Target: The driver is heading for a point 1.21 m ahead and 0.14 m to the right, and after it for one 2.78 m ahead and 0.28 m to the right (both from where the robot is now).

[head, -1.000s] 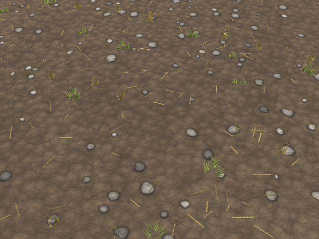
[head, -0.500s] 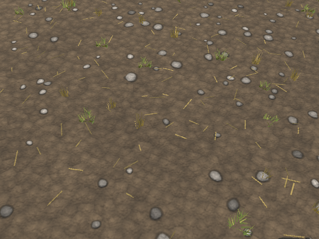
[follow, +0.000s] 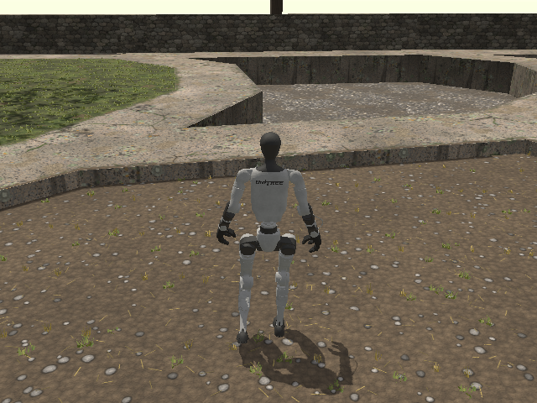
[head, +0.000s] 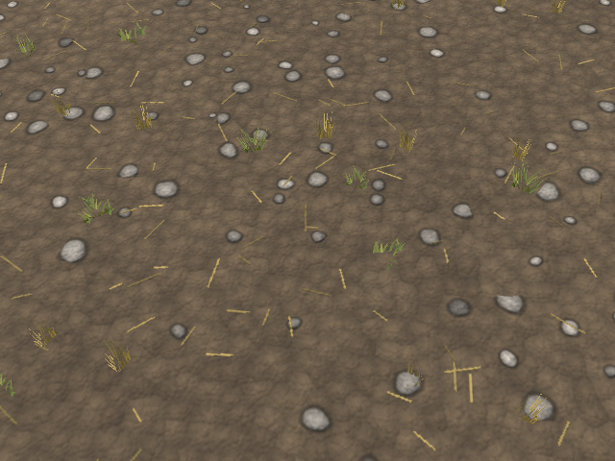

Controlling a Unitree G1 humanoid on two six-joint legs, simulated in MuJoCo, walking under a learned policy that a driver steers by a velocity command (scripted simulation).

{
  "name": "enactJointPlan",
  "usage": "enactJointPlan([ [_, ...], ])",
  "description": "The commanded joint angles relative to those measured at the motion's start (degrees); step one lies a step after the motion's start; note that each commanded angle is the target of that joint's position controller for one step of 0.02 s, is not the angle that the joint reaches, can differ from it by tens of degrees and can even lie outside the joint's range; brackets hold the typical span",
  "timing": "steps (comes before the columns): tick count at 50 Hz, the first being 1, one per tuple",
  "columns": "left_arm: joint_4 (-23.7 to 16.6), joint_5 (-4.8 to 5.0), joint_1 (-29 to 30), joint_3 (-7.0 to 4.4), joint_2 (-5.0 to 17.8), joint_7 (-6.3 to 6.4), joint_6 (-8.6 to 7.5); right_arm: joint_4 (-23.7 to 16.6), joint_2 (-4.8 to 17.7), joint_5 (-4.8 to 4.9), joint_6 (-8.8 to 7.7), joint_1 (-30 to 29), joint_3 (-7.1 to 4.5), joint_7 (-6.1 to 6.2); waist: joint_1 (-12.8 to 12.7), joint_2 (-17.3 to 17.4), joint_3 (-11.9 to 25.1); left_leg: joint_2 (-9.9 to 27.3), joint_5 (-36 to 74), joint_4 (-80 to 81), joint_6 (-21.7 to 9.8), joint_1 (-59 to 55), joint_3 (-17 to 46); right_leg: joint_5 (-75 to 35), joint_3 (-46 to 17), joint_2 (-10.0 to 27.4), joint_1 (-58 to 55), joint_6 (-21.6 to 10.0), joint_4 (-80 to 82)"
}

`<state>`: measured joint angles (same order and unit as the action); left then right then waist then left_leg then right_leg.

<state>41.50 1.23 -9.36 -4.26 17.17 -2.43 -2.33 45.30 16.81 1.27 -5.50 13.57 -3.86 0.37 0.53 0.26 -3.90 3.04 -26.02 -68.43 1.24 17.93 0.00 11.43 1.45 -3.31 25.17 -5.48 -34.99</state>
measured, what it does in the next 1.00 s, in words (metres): walks ahead, turning right: left foot, then right foot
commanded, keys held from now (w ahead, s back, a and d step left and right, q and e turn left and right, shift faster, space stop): w+e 0.38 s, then w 0.62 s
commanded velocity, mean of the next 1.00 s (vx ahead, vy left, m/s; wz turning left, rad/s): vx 0.50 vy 0.00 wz -0.35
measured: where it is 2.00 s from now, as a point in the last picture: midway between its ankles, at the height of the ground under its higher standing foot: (419, 230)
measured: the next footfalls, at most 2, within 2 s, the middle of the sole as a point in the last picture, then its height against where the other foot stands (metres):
left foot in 0.38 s outside the picture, level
right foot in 0.88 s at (428, 391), level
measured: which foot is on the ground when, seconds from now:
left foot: up 0.00-0.36, down 0.38-0.90, up 0.92-1.00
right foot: down 0.00-0.38, up 0.40-0.86, down 0.88-1.00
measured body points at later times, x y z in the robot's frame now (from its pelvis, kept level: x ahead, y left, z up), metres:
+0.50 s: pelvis +0.29 +0.03 +0.01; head +0.31 +0.03 +0.46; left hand +0.43 +0.29 -0.11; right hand +0.38 -0.27 -0.08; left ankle +0.37 +0.12 -0.72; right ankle +0.14 -0.06 -0.64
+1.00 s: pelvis +0.52 -0.10 +0.01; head +0.54 -0.13 +0.46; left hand +0.76 +0.09 -0.07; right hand +0.48 -0.39 -0.12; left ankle +0.48 +0.07 -0.64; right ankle +0.54 -0.20 -0.72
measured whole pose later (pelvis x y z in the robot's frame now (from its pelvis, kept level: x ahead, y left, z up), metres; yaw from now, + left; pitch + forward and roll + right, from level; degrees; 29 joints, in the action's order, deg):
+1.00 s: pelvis +0.52 -0.10 +0.01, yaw -19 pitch +2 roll +1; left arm 39.2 0.0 -9.7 -2.4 15.5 -1.5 -3.7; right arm 49.0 17.9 1.2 -4.7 17.6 -2.5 -0.7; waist 1.3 1.5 -1.3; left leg 2.8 -22.3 -64.0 -0.7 22.3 0.9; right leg 9.9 1.6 -1.4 20.2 -3.2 -28.3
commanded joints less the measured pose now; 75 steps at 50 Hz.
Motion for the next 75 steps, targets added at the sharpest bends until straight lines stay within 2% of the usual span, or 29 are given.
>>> enactJointPlan([
  [1,-3.46,-0.77,-3.77,-1.71,6.67,0.81,-1.36,-6.15,7.82,-1.39,-2.51,-2.94,-1.65,0.39,-1.30,-2.77,8.64,3.73,6.47,1.22,-1.35,21.11,5.53,-6.71,-26.70,15.43,-22.88,-11.67,19.45],
  [4,-4.13,-0.78,-3.30,-1.79,7.16,1.61,-1.58,-6.21,6.06,-2.04,-0.67,-2.46,-1.54,0.19,0.36,-2.27,7.05,3.34,9.45,8.42,0.50,16.91,4.24,-14.29,-21.78,13.37,-15.49,-11.85,21.89],
  [9,-2.82,-0.08,-7.29,-2.33,8.82,3.12,-1.16,-8.75,2.97,-1.95,-0.30,-12.18,-0.18,-0.32,-2.90,-3.95,3.81,-0.19,26.99,28.70,2.65,14.84,3.25,-11.05,-16.07,8.88,-11.14,-8.19,22.03],
  [14,-1.26,0.40,-11.60,-2.41,8.62,3.47,-0.32,-10.61,4.46,-0.82,-1.34,-18.19,-0.37,-1.67,-5.07,-5.14,3.02,-2.76,29.84,39.00,1.72,11.04,4.46,-5.13,-21.11,10.41,-14.55,-6.61,17.86],
  [17,-1.37,0.16,-11.15,-2.58,8.58,3.74,0.23,-10.16,6.32,-0.65,-2.15,-15.40,-1.21,-1.98,-3.02,-7.40,3.62,-3.16,23.06,41.34,-0.39,7.00,4.67,-6.91,-25.54,11.68,-18.04,-5.32,12.74],
  [19,-2.34,-0.18,-9.72,-1.52,5.53,3.50,0.28,-7.86,8.78,-1.46,-2.71,-5.16,-2.61,-1.36,2.37,-6.64,9.75,-0.65,22.86,43.56,-3.96,-9.34,5.22,-10.98,-23.04,7.33,-14.92,-2.42,1.43],
  [20,-3.36,-1.42,-10.73,-0.17,2.12,3.44,0.11,-6.92,11.96,-2.18,-2.63,3.90,-3.30,-0.93,5.36,0.59,18.39,9.38,19.77,42.47,-7.45,-24.06,15.35,-0.63,-17.22,3.37,-7.79,-0.11,-14.79],
  [21,-4.59,0.74,-19.04,0.48,0.09,3.44,-0.46,-4.30,15.31,-2.55,-1.86,7.49,-4.16,-1.58,0.97,21.19,22.66,19.76,5.08,49.41,-16.42,-37.98,43.07,22.82,-11.77,-3.08,12.03,3.22,-31.32],
  [22,-2.34,1.27,-18.29,-0.38,5.92,3.62,-0.54,-5.08,9.35,-1.06,-1.71,5.88,-2.86,-1.97,2.42,13.12,17.30,19.22,-6.61,52.05,-15.33,-34.90,44.90,20.62,-13.79,1.26,18.14,3.90,-37.65],
  [23,-2.91,0.80,-12.06,-1.01,8.23,3.50,-0.43,-5.28,6.24,-0.88,-1.37,3.70,-1.99,-1.81,3.82,7.55,10.50,16.62,-4.10,52.43,-13.17,-28.36,35.68,15.33,-12.43,2.79,19.29,4.15,-38.68],
  [25,-4.48,-0.51,-6.03,-0.94,6.73,3.38,-0.71,-4.93,4.67,-1.74,-0.80,-0.02,-1.17,-1.77,2.33,2.81,4.30,12.47,9.72,54.14,-12.67,-17.42,24.87,9.43,-10.43,5.72,17.09,4.44,-34.63],
  [27,-4.73,-0.13,-6.44,-0.63,4.68,2.74,-0.81,-4.13,3.73,-2.03,-1.06,-0.43,-0.70,-1.59,0.44,5.48,4.19,10.03,16.60,56.19,-12.65,-13.24,19.09,7.61,-9.20,7.54,13.11,4.38,-29.94],
  [34,-7.33,-0.75,3.05,1.50,0.79,1.54,-1.59,-1.09,8.55,-0.41,-0.46,2.21,-1.63,-1.02,2.37,3.93,2.70,8.48,26.84,60.24,-13.31,-10.60,7.68,-6.36,-3.65,8.61,9.97,5.87,-6.99],
  [40,-9.67,-0.05,9.97,1.13,2.70,0.44,-2.10,2.20,10.33,0.55,1.06,7.22,-1.77,-0.97,3.54,4.90,1.27,11.25,29.44,57.20,-11.04,-15.61,6.35,-7.97,-2.05,6.20,5.37,3.85,3.37],
  [43,-6.26,-0.73,-1.61,-1.11,6.61,0.79,-2.05,2.64,10.15,0.61,1.87,6.38,-1.44,-0.51,-3.58,3.81,7.97,8.28,46.28,42.52,-7.98,-14.57,2.08,-6.92,0.76,3.00,-13.31,0.33,7.99],
  [44,-4.26,-1.11,-11.30,-2.39,9.97,1.42,-1.80,1.60,7.73,-0.48,1.71,5.99,-0.30,-0.36,-7.81,0.63,15.02,5.62,38.81,28.23,-5.71,-5.93,-0.40,-7.56,-6.02,9.43,-28.48,-2.59,6.24],
  [45,-3.53,-1.70,-15.91,-3.58,16.35,1.77,-1.35,-0.39,1.54,-1.36,0.64,11.31,1.79,-0.59,-5.94,-14.32,22.17,-3.52,8.72,5.79,-1.51,16.37,-2.76,-0.55,-31.87,24.17,-47.40,-11.64,10.02],
  [46,-3.14,-0.85,-17.15,-2.47,11.76,1.53,-1.26,0.45,5.20,-0.54,-0.41,9.75,1.04,-0.86,-7.46,-13.50,24.78,-3.67,-6.74,-2.74,-1.69,23.78,4.77,7.84,-43.34,25.78,-47.39,-13.67,16.67],
  [47,-3.43,-0.73,-12.92,-1.40,9.40,1.37,-1.52,-0.97,8.81,0.90,-0.98,5.41,-0.06,-1.21,-6.67,-10.05,15.55,-0.43,-3.25,-4.94,-2.53,28.37,4.97,9.10,-35.73,23.88,-40.50,-11.18,17.77],
  [50,-3.98,-1.65,-4.48,0.10,4.73,0.90,-2.11,-1.25,7.28,-0.55,-0.22,1.70,-0.20,-0.96,-1.56,-5.62,5.89,4.88,8.07,3.34,-2.18,21.71,3.84,-2.91,-20.68,17.16,-21.42,-8.08,22.35],
  [54,-2.20,-1.29,-4.21,-0.50,6.05,1.07,-3.44,-1.26,4.31,-1.08,1.62,0.94,0.37,-0.71,0.55,-4.53,4.07,5.20,15.03,10.41,-0.20,19.52,3.23,-11.45,-13.70,15.79,-15.48,-9.09,26.84],
  [60,1.53,-0.68,-9.44,-0.98,8.22,2.17,-3.01,-4.21,2.39,-0.95,0.82,-11.15,1.37,-1.70,-3.37,-3.02,1.09,2.81,32.05,31.01,-0.09,17.96,1.36,-12.12,-6.66,13.63,-16.93,-6.41,28.11],
  [65,5.15,-0.16,-14.11,-1.29,9.06,2.53,-1.72,-7.05,3.26,-0.45,0.19,-17.76,1.45,-3.15,-4.95,-3.19,-0.51,1.27,28.83,38.15,-2.27,19.39,1.50,-14.17,-7.45,17.24,-26.00,-5.49,24.40],
  [68,6.07,-0.13,-13.54,-1.62,10.03,2.95,-0.78,-6.62,5.16,-0.61,-0.13,-14.38,0.76,-3.51,-2.22,-4.88,2.11,-1.03,22.34,40.26,-4.65,12.70,-0.50,-27.24,-7.26,17.85,-29.89,-3.78,18.37],
  [70,5.66,-0.62,-12.57,-0.85,8.64,3.30,-0.28,-2.40,9.62,-1.00,-0.11,0.43,-1.55,-2.64,4.97,-3.82,12.15,-1.36,24.61,40.28,-8.16,-10.28,-1.05,-36.07,-3.30,13.09,-23.60,-0.87,0.42],
  [71,3.70,-1.41,-16.88,0.85,3.86,3.06,-1.05,-1.31,15.16,-2.11,0.12,8.54,-2.88,-2.10,5.35,5.59,22.08,12.89,23.55,38.61,-15.44,-33.78,18.90,-17.17,-0.29,6.87,-3.70,2.75,-21.02],
  [72,4.66,-1.23,-19.72,1.82,1.01,2.73,-2.26,-0.09,14.03,-1.08,0.54,10.99,-2.64,-2.34,4.84,14.77,27.33,19.42,13.25,46.94,-20.59,-42.49,39.41,21.84,-5.46,-0.40,10.46,4.53,-33.67],
  [73,3.89,0.28,-14.16,0.31,7.00,2.29,-3.15,-0.33,9.90,-0.32,0.64,9.04,-1.35,-2.20,6.15,9.86,20.44,17.58,6.15,49.69,-17.95,-38.05,36.27,21.44,-9.11,3.01,16.95,3.83,-38.64],
  [75,1.96,0.52,-7.00,0.01,7.56,2.43,-3.72,-1.49,7.26,-0.88,0.74,1.32,-0.52,-1.95,3.50,3.88,8.50,13.69,11.86,53.21,-15.01,-21.91,23.55,11.16,-5.55,8.26,17.36,3.46,-34.53],
])
Over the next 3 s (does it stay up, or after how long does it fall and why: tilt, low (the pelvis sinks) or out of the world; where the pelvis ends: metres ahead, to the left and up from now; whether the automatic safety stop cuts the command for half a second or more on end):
stays up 1.19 -0.29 0.01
